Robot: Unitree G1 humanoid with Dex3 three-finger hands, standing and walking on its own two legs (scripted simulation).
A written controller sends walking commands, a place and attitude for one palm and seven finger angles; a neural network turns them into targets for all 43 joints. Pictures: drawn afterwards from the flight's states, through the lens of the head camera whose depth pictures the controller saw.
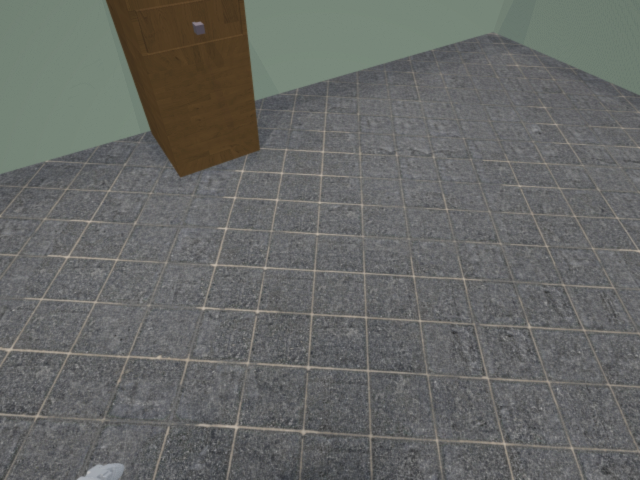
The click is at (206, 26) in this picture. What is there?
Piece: drawer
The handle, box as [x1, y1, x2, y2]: [192, 22, 204, 34]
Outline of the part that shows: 192,22 194,31 197,34 204,33 203,24 201,22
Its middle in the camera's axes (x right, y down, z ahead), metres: -0.48 -0.81 +1.47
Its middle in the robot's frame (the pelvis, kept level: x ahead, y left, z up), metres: +1.62 +0.55 -0.10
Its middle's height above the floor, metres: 0.67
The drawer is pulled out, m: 0.00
